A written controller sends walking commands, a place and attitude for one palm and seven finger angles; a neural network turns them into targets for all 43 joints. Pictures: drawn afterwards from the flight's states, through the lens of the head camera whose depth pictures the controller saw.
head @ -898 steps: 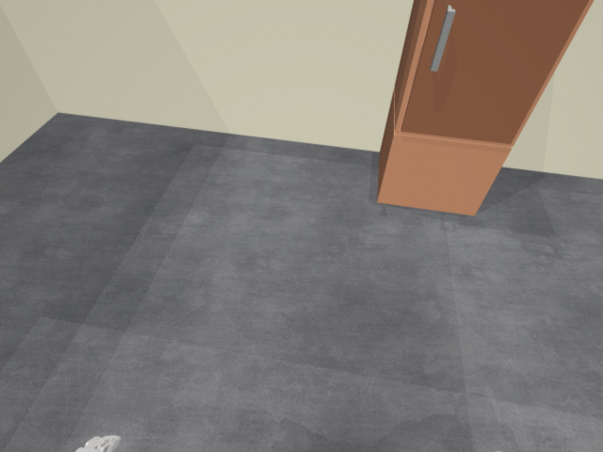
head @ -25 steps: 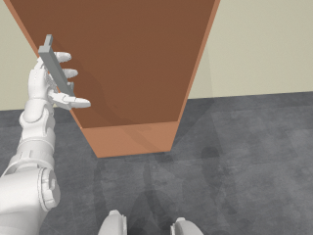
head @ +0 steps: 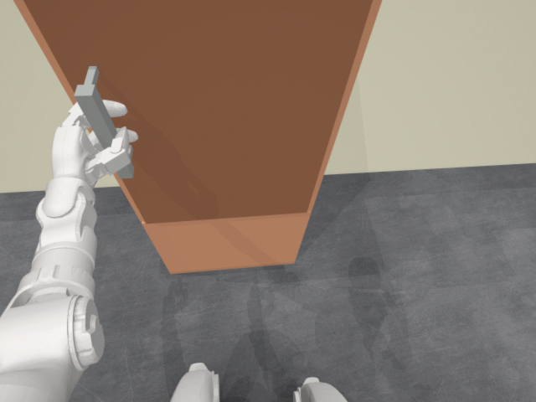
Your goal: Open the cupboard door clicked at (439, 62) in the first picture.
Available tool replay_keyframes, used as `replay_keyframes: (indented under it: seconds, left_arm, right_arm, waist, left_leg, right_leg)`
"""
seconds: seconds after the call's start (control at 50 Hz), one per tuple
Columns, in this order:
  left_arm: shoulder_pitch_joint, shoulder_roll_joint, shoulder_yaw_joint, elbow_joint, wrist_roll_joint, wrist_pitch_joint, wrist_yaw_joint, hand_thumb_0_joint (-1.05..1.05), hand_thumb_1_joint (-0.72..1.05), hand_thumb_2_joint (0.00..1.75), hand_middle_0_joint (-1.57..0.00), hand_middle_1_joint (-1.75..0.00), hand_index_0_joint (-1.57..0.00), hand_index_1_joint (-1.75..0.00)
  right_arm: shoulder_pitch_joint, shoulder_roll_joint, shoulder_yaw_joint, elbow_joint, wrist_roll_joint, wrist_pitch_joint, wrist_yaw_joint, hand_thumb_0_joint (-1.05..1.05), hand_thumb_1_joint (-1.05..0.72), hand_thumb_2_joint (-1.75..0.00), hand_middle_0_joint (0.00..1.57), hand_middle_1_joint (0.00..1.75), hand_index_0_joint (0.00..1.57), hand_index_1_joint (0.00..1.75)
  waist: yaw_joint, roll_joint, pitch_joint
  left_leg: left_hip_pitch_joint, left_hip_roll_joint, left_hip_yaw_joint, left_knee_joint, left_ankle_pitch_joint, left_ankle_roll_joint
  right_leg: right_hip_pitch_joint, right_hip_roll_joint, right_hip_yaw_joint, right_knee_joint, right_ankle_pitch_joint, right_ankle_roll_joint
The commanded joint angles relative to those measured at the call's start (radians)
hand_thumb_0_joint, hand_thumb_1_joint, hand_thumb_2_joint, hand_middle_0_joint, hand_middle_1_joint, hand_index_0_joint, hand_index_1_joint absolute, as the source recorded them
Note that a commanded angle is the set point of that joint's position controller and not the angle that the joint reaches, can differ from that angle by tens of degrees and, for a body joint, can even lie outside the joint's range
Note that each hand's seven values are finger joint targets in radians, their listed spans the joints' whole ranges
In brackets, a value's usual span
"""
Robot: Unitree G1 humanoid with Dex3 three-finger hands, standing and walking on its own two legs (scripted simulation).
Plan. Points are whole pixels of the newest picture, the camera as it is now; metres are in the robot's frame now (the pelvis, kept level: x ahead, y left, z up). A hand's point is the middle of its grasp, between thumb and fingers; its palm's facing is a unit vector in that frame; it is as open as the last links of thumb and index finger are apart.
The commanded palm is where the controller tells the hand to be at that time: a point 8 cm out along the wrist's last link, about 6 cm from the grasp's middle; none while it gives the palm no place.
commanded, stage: close the thumb around the handle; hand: left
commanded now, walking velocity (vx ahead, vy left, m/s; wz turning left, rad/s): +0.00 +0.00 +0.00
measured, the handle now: (111, 127) +0.51 +0.23 +0.08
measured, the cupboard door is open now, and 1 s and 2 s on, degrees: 0 28 39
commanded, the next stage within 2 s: pull the door open along its arc in 0.08 s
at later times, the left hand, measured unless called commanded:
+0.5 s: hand (121, 169) +0.43 +0.20 +0.09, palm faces +0.05 -1.00 +0.00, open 5.8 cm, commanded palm +0.37 +0.25 +0.08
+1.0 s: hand (174, 250) +0.30 +0.11 +0.09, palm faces +0.49 -0.87 +0.02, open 6.0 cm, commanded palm +0.24 +0.13 +0.08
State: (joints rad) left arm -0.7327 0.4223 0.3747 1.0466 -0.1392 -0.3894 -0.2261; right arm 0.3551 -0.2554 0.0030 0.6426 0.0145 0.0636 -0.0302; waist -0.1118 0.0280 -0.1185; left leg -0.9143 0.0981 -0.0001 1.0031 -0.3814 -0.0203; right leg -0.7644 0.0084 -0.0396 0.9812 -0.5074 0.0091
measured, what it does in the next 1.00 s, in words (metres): stands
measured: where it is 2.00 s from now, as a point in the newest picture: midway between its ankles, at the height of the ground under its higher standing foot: outside the picture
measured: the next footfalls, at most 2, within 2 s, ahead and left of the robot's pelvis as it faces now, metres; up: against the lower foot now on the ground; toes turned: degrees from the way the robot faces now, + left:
none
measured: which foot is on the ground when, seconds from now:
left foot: down 0.00-1.00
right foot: down 0.00-1.00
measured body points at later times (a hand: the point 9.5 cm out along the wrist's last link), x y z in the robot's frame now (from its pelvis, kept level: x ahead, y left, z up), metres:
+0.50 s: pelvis +0.01 +0.00 +0.01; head +0.08 +0.00 +0.45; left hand +0.42 +0.25 +0.09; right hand +0.06 -0.26 -0.11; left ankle +0.05 +0.13 -0.67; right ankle -0.02 -0.13 -0.67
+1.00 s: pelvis +0.02 -0.02 +0.02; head +0.04 -0.03 +0.47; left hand +0.27 +0.16 +0.09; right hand +0.22 -0.21 -0.07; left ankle +0.05 +0.13 -0.67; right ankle -0.02 -0.13 -0.67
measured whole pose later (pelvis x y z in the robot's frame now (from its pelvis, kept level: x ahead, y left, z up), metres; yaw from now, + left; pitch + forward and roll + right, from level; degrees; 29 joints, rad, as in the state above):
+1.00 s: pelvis +0.02 -0.02 +0.02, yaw +3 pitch +9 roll +0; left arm 0.14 -0.09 -0.10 0.05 0.05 -0.19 0.51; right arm 0.19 -0.18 0.01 0.51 -0.05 0.05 0.03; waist 0.01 0.03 -0.13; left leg -0.67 0.06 -0.02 0.90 -0.38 -0.04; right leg -0.52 -0.02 -0.06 0.91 -0.54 -0.01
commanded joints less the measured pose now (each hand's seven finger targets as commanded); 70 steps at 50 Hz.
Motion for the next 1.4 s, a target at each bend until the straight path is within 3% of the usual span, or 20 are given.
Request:
replay_keyframes:
  seconds: [0.0, 0.04, 0.16, 0.18, 0.28, 0.44, 0.56, 0.58, 0.6, 0.62, 0.68, 0.74, 0.78, 0.82, 0.9, 1.02, 1.12, 1.2, 1.3, 1.38]
  left_arm:
    - [-0.452, 0.21, -0.006, -0.221, -0.021, -0.074, 0.001, 0.0, 0.9, 0.9, -0.4, -1.35, -0.4, -1.35]
    - [-0.439, 0.238, 0.017, -0.218, -0.014, -0.079, 0.005, 0.0, 0.9, 0.9, -0.4, -1.35, -0.4, -1.35]
    - [-0.462, 0.224, 0.001, -0.176, -0.01, -0.071, 0.005, 0.0, 0.9, 0.9, -0.4, -1.35, -0.4, -1.35]
    - [-0.411, 0.255, 0.032, -0.173, -0.009, -0.07, 0.002, 0.0, 0.9, 0.9, -0.4, -1.35, -0.4, -1.35]
    - [-0.283, 0.22, 0.024, -0.25, -0.037, -0.066, -0.021, 0.0, 0.9, 0.9, -0.4, -1.35, -0.4, -1.35]
    - [0.074, 0.134, 0.003, -0.528, -0.089, -0.046, -0.011, 0.0, 0.9, 0.9, -0.4, -1.35, -0.4, -1.35]
    - [0.328, 0.02, -0.062, -0.718, -0.125, -0.017, 0.014, 0.0, 0.9, 0.9, -0.4, -1.35, -0.4, -1.35]
    - [0.319, -0.027, 0.057, -0.784, -0.186, 0.002, 0.15, 0.0, 0.9, 0.9, -0.4, -1.35, -0.4, -1.35]
    - [0.369, -0.118, -0.042, -0.808, -0.154, 0.015, 0.221, 0.0, 0.9, 0.9, -0.4, -1.35, -0.4, -1.35]
    - [0.405, -0.136, -0.052, -0.831, -0.129, 0.021, 0.283, 0.0, 0.9, 0.9, -0.4, -1.35, -0.4, -1.35]
    - [0.491, -0.227, -0.148, -0.954, -0.027, 0.028, 0.444, 0.0, 0.9, 0.9, -0.4, -1.35, -0.4, -1.35]
    - [0.534, -0.321, -0.255, -1.015, 0.07, 0.058, 0.589, 0.0, 0.9, 0.9, -0.4, -1.35, -0.4, -1.35]
    - [0.542, -0.377, -0.33, -1.08, 0.123, 0.074, 0.649, 0.0, 0.9, 0.9, -0.4, -1.35, -0.4, -1.35]
    - [0.599, -0.435, -0.398, -1.096, 0.159, 0.102, 0.696, 0.0, 0.9, 0.9, -0.4, -1.35, -0.4, -1.35]
    - [0.686, -0.514, -0.526, -1.22, 0.208, 0.13, 0.724, 0.0, 0.9, 0.9, -0.4, -1.35, -0.4, -1.35]
    - [0.899, -0.574, -0.643, -1.315, 0.251, 0.149, 0.733, 0.0, 0.9, 0.9, -0.4, -1.35, -0.4, -1.35]
    - [1.069, -0.618, -0.709, -1.387, 0.238, 0.149, 0.716, 0.0, 0.9, 0.9, -0.4, -1.35, -0.4, -1.35]
    - [1.216, -0.599, -0.681, -1.457, 0.197, 0.149, 0.697, 0.0, 0.9, 0.9, -0.4, -1.35, -0.4, -1.35]
    - [0.965, -0.54, -0.586, -1.382, 0.201, 0.132, 0.743, 0.0, 0.9, 0.9, -0.4, -1.35, -0.4, -1.35]
    - [0.97, -0.546, -0.588, -1.348, 0.203, 0.116, 0.737, 0.0, 0.62, 0.78, -0.38, -1.32, -0.38, -1.32]
  right_arm:
    - [0.099, -0.162, -0.056, -0.064, -0.005, -0.024, -0.012, 0.0, -0.9, -0.9, 0.2, 0.3, 0.2, 0.3]
    - [0.105, -0.166, -0.056, -0.062, -0.006, -0.025, -0.013, 0.0, -0.9, -0.9, 0.2, 0.3, 0.2, 0.3]
    - [0.102, -0.165, -0.054, -0.056, -0.007, -0.025, -0.015, 0.0, -0.9, -0.9, 0.2, 0.3, 0.2, 0.3]
    - [0.104, -0.168, -0.055, -0.063, -0.007, -0.024, -0.014, 0.0, -0.9, -0.9, 0.2, 0.3, 0.2, 0.3]
    - [0.08, -0.16, -0.056, -0.099, -0.002, -0.02, -0.008, 0.0, -0.9, -0.9, 0.2, 0.3, 0.2, 0.3]
    - [0.031, -0.143, -0.063, -0.166, 0.013, -0.029, 0.007, 0.0, -0.9, -0.9, 0.2, 0.3, 0.2, 0.3]
    - [-0.025, -0.127, -0.061, -0.208, 0.021, -0.058, 0.014, 0.0, -0.9, -0.9, 0.2, 0.3, 0.2, 0.3]
    - [-0.071, -0.089, -0.057, -0.213, 0.015, -0.072, 0.012, 0.0, -0.9, -0.9, 0.2, 0.3, 0.2, 0.3]
    - [-0.078, -0.087, -0.054, -0.212, 0.009, -0.086, 0.017, 0.0, -0.9, -0.9, 0.2, 0.3, 0.2, 0.3]
    - [-0.073, -0.086, -0.053, -0.206, 0.002, -0.096, 0.021, 0.0, -0.9, -0.9, 0.2, 0.3, 0.2, 0.3]
    - [-0.107, -0.074, -0.051, -0.211, -0.026, -0.101, 0.043, 0.0, -0.9, -0.9, 0.2, 0.3, 0.2, 0.3]
    - [-0.139, -0.066, -0.049, -0.22, -0.048, -0.091, 0.056, 0.0, -0.9, -0.9, 0.2, 0.3, 0.2, 0.3]
    - [-0.15, -0.059, -0.05, -0.228, -0.058, -0.083, 0.059, 0.0, -0.9, -0.9, 0.2, 0.3, 0.2, 0.3]
    - [-0.159, -0.057, -0.049, -0.239, -0.066, -0.071, 0.056, 0.0, -0.9, -0.9, 0.2, 0.3, 0.2, 0.3]
    - [-0.19, -0.041, -0.048, -0.265, -0.071, -0.055, 0.048, 0.0, -0.9, -0.9, 0.2, 0.3, 0.2, 0.3]
    - [-0.22, -0.023, -0.033, -0.299, -0.075, -0.057, 0.04, 0.0, -0.9, -0.9, 0.2, 0.3, 0.2, 0.3]
    - [-0.249, -0.011, -0.02, -0.323, -0.067, -0.083, 0.046, 0.0, -0.9, -0.9, 0.2, 0.3, 0.2, 0.3]
    - [-0.264, -0.007, -0.012, -0.336, -0.063, -0.096, 0.05, 0.0, -0.9, -0.9, 0.2, 0.3, 0.2, 0.3]
    - [-0.273, -0.016, -0.009, -0.293, -0.083, -0.1, 0.03, 0.0, -0.9, -0.9, 0.2, 0.3, 0.2, 0.3]
    - [-0.276, -0.011, -0.015, -0.289, -0.085, -0.102, 0.023, 0.0, -0.9, -0.9, 0.2, 0.3, 0.2, 0.3]
  waist:
    - [-0.022, 0.068, -0.375]
    - [-0.012, 0.061, -0.407]
    - [-0.028, 0.053, -0.375]
    - [-0.005, 0.046, -0.378]
    - [0.028, 0.068, -0.409]
    - [0.083, 0.049, -0.425]
    - [0.088, -0.017, -0.312]
    - [0.181, -0.012, -0.314]
    - [0.138, 0.009, -0.292]
    - [0.137, -0.032, -0.267]
    - [0.135, 0.003, -0.277]
    - [0.123, -0.033, -0.245]
    - [0.114, -0.021, -0.258]
    - [0.1, -0.075, -0.236]
    - [0.092, -0.049, -0.227]
    - [0.089, -0.094, -0.172]
    - [0.104, -0.085, -0.15]
    - [0.123, -0.086, -0.14]
    - [0.096, -0.122, -0.064]
    - [0.115, -0.11, -0.104]
  left_leg:
    - [0.436, -0.063, -0.022, -0.088, 0.235, 0.046]
    - [0.438, -0.063, -0.025, -0.085, 0.246, 0.045]
    - [0.41, -0.064, -0.025, -0.081, 0.208, 0.048]
    - [0.4, -0.066, -0.022, -0.086, 0.208, 0.047]
    - [0.418, -0.071, -0.003, -0.099, 0.237, 0.046]
    - [0.467, -0.074, 0.019, -0.134, 0.348, 0.046]
    - [0.432, -0.081, 0.034, -0.17, 0.306, 0.048]
    - [0.401, -0.086, 0.038, -0.182, 0.296, 0.035]
    - [0.43, -0.084, 0.037, -0.188, 0.288, 0.03]
    - [0.424, -0.082, 0.028, -0.184, 0.294, 0.03]
    - [0.453, -0.078, 0.028, -0.185, 0.317, 0.024]
    - [0.444, -0.076, 0.02, -0.187, 0.274, 0.025]
    - [0.465, -0.076, 0.018, -0.185, 0.274, 0.025]
    - [0.46, -0.075, 0.012, -0.185, 0.256, 0.03]
    - [0.494, -0.074, 0.014, -0.189, 0.261, 0.029]
    - [0.479, -0.077, 0.0, -0.183, 0.251, 0.037]
    - [0.471, -0.087, -0.006, -0.17, 0.237, 0.041]
    - [0.462, -0.098, 0.002, -0.165, 0.218, 0.037]
    - [0.41, -0.104, -0.013, -0.131, 0.154, 0.036]
    - [0.414, -0.107, -0.007, -0.133, 0.154, 0.036]
  right_leg:
    - [-0.004, 0.05, -0.001, -0.152, 0.332, -0.015]
    - [0.003, 0.049, 0.0, -0.143, 0.339, -0.016]
    - [-0.018, 0.048, 0.003, -0.151, 0.303, -0.014]
    - [0.005, 0.048, 0.003, -0.149, 0.306, -0.016]
    - [0.06, 0.048, 0.001, -0.149, 0.352, -0.017]
    - [0.174, 0.052, -0.008, -0.153, 0.496, -0.017]
    - [0.216, 0.047, -0.012, -0.178, 0.513, -0.007]
    - [0.239, 0.043, -0.024, -0.186, 0.471, -0.009]
    - [0.219, 0.044, -0.032, -0.184, 0.445, -0.007]
    - [0.219, 0.044, -0.038, -0.184, 0.438, -0.009]
    - [0.208, 0.033, -0.041, -0.165, 0.44, -0.01]
    - [0.204, 0.023, -0.038, -0.175, 0.393, -0.011]
    - [0.211, 0.018, -0.037, -0.176, 0.393, -0.016]
    - [0.219, 0.017, -0.036, -0.196, 0.381, -0.015]
    - [0.239, 0.007, -0.032, -0.211, 0.401, -0.02]
    - [0.26, -0.003, -0.024, -0.231, 0.423, -0.019]
    - [0.277, -0.009, -0.018, -0.242, 0.44, -0.018]
    - [0.293, -0.016, -0.011, -0.252, 0.468, -0.009]
    - [0.199, -0.027, 0.014, -0.259, 0.369, 0.002]
    - [0.221, -0.038, 0.042, -0.272, 0.356, 0.003]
